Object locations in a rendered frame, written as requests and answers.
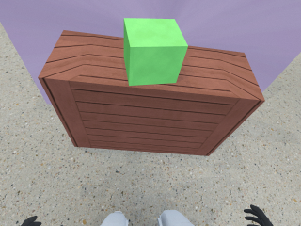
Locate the right robot hand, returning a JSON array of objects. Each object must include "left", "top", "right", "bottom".
[{"left": 244, "top": 204, "right": 274, "bottom": 226}]

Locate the robot thigh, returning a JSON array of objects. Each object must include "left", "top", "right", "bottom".
[
  {"left": 157, "top": 210, "right": 195, "bottom": 226},
  {"left": 101, "top": 213, "right": 129, "bottom": 226}
]

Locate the carton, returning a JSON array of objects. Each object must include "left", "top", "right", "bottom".
[{"left": 123, "top": 18, "right": 188, "bottom": 86}]

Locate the left robot hand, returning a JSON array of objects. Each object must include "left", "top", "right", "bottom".
[{"left": 21, "top": 216, "right": 42, "bottom": 226}]

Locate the robot left thigh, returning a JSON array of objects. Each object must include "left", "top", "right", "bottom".
[{"left": 101, "top": 213, "right": 129, "bottom": 226}]

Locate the pedestal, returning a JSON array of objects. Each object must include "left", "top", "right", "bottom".
[{"left": 38, "top": 30, "right": 265, "bottom": 156}]

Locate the robot right thigh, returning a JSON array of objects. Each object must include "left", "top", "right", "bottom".
[{"left": 157, "top": 210, "right": 195, "bottom": 226}]

